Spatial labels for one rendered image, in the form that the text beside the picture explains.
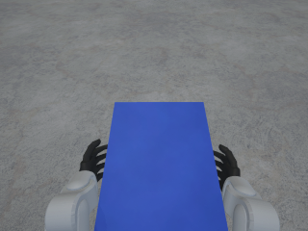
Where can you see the right robot hand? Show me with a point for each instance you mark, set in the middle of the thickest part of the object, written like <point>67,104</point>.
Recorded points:
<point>228,165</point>

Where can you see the left robot forearm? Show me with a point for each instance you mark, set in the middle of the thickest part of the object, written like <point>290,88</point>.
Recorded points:
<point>70,209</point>

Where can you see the right robot forearm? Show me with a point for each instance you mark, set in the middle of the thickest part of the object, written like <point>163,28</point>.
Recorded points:
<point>246,207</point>

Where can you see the carton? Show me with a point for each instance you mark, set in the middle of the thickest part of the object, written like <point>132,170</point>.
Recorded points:
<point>160,172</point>

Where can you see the left robot hand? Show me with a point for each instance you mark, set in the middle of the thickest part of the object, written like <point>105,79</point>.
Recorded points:
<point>90,159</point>

